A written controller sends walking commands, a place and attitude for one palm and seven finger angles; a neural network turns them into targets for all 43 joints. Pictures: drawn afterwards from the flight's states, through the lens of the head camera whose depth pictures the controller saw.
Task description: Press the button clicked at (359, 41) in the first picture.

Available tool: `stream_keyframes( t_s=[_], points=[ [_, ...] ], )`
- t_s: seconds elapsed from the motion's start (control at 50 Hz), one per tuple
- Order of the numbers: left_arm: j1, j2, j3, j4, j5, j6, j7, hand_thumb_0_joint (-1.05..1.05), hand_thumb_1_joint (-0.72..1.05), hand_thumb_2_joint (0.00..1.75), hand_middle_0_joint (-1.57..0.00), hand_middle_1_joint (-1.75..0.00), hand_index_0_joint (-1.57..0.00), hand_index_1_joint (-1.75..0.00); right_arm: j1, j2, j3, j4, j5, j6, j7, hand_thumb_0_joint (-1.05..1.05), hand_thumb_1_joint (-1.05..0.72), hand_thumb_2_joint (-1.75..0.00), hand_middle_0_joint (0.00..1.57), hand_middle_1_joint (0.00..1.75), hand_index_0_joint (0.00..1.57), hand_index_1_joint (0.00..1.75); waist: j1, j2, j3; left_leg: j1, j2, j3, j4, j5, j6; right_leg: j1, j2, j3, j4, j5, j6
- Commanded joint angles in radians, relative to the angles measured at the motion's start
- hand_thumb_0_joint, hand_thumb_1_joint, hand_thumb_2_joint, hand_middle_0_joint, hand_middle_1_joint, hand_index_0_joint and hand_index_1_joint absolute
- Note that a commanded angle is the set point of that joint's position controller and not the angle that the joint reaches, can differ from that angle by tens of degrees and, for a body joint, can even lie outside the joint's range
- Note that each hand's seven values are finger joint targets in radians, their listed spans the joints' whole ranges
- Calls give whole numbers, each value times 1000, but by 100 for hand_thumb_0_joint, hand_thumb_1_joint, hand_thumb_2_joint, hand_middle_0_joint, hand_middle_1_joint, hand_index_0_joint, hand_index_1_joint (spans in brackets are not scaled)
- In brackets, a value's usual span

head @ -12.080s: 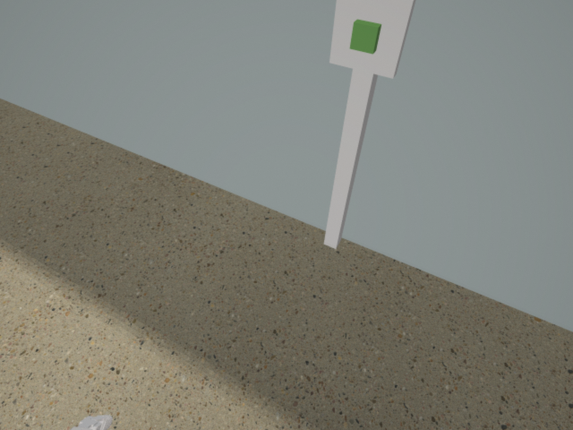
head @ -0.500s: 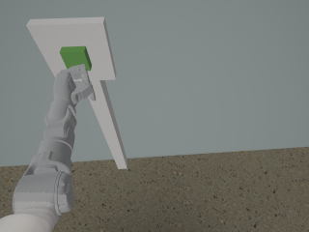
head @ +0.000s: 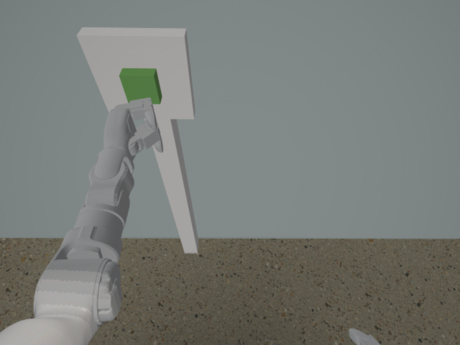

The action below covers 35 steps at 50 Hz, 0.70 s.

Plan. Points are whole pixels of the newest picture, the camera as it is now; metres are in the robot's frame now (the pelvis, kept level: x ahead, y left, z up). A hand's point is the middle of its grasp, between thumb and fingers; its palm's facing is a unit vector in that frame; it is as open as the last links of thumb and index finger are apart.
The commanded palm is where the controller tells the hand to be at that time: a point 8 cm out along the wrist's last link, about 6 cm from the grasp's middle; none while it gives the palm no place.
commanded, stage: press the button with the knuckle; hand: left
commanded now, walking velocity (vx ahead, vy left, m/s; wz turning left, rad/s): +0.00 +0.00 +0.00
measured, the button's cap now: (142, 85) +0.55 +0.17 +0.16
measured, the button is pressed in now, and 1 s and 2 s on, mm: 0 9 0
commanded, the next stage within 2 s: hold the button down briefly in 1.00 s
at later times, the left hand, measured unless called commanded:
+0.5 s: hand (164, 117) +0.49 +0.13 +0.13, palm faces +0.01 -1.00 +0.00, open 3.0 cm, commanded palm +0.46 +0.18 +0.13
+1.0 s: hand (161, 114) +0.50 +0.13 +0.13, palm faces +0.00 -1.00 -0.02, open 2.8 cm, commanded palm +0.50 +0.18 +0.13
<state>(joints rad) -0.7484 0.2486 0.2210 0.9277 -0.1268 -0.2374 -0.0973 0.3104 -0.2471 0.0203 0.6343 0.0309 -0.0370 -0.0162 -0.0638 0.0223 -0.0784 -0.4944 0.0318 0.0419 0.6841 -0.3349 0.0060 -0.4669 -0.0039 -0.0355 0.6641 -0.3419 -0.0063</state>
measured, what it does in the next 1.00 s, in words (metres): stands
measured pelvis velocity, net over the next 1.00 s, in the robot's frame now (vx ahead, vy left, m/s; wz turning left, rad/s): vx -0.02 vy -0.01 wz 0.01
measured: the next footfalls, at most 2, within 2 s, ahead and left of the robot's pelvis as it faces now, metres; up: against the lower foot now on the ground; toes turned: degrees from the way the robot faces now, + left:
none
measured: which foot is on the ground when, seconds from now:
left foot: down 0.00-1.00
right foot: down 0.00-1.00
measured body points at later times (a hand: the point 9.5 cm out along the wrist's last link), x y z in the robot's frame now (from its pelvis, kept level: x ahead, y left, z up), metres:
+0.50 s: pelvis +0.00 -0.01 +0.00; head +0.06 -0.01 +0.44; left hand +0.48 +0.18 +0.13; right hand +0.01 -0.27 -0.13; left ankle +0.00 +0.11 -0.72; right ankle -0.01 -0.12 -0.72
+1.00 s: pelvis -0.02 -0.01 -0.01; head +0.07 +0.00 +0.43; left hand +0.49 +0.19 +0.13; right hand +0.00 -0.27 -0.13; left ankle +0.00 +0.11 -0.72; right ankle -0.01 -0.12 -0.72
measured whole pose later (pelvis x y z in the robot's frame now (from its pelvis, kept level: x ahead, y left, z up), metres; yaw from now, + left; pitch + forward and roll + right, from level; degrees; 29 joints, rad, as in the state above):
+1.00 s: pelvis -0.02 -0.01 -0.01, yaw +1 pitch +14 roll -1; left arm -1.06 0.41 0.30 1.28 -0.06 -0.30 -0.12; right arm 0.40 -0.27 0.03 0.69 0.00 -0.05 -0.02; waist -0.16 0.03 -0.06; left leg -0.67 0.04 0.01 0.76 -0.33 0.00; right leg -0.62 0.01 -0.06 0.71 -0.33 -0.01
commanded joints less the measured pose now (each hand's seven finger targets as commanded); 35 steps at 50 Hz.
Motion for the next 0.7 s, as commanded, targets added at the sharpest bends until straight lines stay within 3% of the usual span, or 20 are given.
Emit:
stream_keyframes(
  t_s=[0.0,0.04,0.1,0.14,0.2,0.24,0.28,0.3,0.34,0.38,0.46,0.48,0.5,0.58,0.62,0.64,0.68],
  points=[
    [-502,201,33,-233,0,-65,12,0,90,90,-130,-150,-130,-150,63,-144,-52,-85,2,-24,-13,0,-90,-90,20,30,20,30,-27,-26,-312,216,-31,-39,-56,274,23,85,36,5,-63,348,-17],
    [-477,188,36,-262,-5,-72,14,0,90,90,-130,-150,-130,-150,56,-139,-54,-92,3,-28,-13,0,-90,-90,20,30,20,30,-12,22,-362,254,-31,-37,-51,301,20,89,36,8,-59,364,-19],
    [-560,195,20,-219,-4,-74,11,0,90,90,-130,-150,-130,-150,71,-142,-50,-68,1,-28,-20,0,-90,-90,20,30,20,30,-45,-28,-304,217,-29,-43,-54,267,24,73,39,6,-69,343,-15],
    [-579,190,18,-186,1,-74,12,0,90,90,-130,-150,-130,-150,77,-142,-50,-60,2,-30,-22,0,-90,-90,20,30,20,30,-48,10,-311,226,-30,-43,-55,251,22,50,37,7,-70,320,-16],
    [-618,202,28,-122,2,-81,13,0,90,90,-130,-150,-130,-150,101,-149,-50,-43,-4,-33,-22,0,-90,-90,20,30,20,30,-60,-20,-305,208,-31,-50,-53,230,23,36,40,7,-72,297,-14],
    [-605,237,63,-102,5,-90,11,0,90,90,-130,-150,-130,-150,116,-152,-53,-39,-8,-35,-21,0,-90,-90,20,30,20,30,-45,3,-363,216,-32,-44,-46,259,21,60,37,11,-60,328,-15],
    [-628,239,55,-67,15,-93,5,0,90,90,-130,-150,-130,-150,129,-152,-52,-31,-10,-32,-18,0,-90,-90,20,30,20,30,-58,3,-342,199,-31,-45,-41,261,21,43,37,9,-57,329,-14],
    [-638,246,61,-48,16,-98,5,0,90,90,-130,-150,-130,-150,142,-154,-52,-27,-14,-31,-16,0,-90,-90,20,30,20,30,-63,-35,-340,182,-32,-47,-39,260,25,53,40,10,-55,336,-12],
    [-606,265,85,-25,14,-97,1,0,90,90,-130,-150,-130,-150,141,-157,-53,-37,-13,-28,-15,0,-90,-90,20,30,20,30,-50,-16,-348,164,-35,-32,-39,249,25,66,38,17,-57,344,-10],
    [-620,305,106,-8,21,-97,-3,0,90,90,-130,-150,-130,-150,157,-161,-55,-37,-14,-21,-14,0,-90,-90,20,30,20,30,-53,-40,-344,130,-35,-30,-36,247,29,82,38,21,-53,357,-8],
    [-654,312,109,-29,29,-110,-3,0,90,90,-130,-150,-130,-150,176,-161,-58,-41,-18,-14,-10,0,-90,-90,20,30,20,30,-58,4,-373,149,-35,-28,-27,272,29,74,39,24,-47,375,-8],
    [-656,310,110,-31,27,-110,-4,0,90,90,-130,-150,-130,-150,178,-161,-60,-41,-18,-12,-10,0,-90,-90,20,30,20,30,-62,8,-377,156,-34,-28,-25,274,29,67,40,23,-49,372,-8],
    [-666,325,121,-16,27,-110,-3,0,90,90,-130,-150,-130,-150,187,-164,-61,-36,-20,-9,-11,0,-90,-90,20,30,20,30,-69,-27,-370,144,-33,-30,-22,276,32,74,42,23,-50,379,-6],
    [-732,335,113,12,30,-100,-7,0,90,90,-130,-150,-130,-150,196,-168,-60,-25,-18,-7,-15,0,-90,-90,20,30,20,30,-94,-17,-335,118,-33,-28,-25,213,35,41,40,30,-67,327,1],
    [-768,359,121,14,37,-104,-6,0,90,90,-130,-150,-130,-150,200,-171,-58,-19,-19,-8,-17,0,-90,-90,20,30,20,30,-101,18,-349,123,-33,-31,-21,197,35,25,39,34,-67,302,0],
    [-770,374,129,38,39,-103,-5,0,90,90,-130,-150,-130,-150,206,-171,-55,-15,-19,-9,-19,0,-90,-90,20,30,20,30,-102,2,-343,109,-33,-35,-20,194,35,30,39,35,-67,300,0],
    [-782,362,116,56,40,-103,-11,0,90,90,-130,-150,-130,-150,209,-171,-55,-14,-20,-12,-17,0,-90,-90,20,30,20,30,-110,16,-345,112,-33,-36,-18,191,34,17,39,33,-65,295,0]
  ],
)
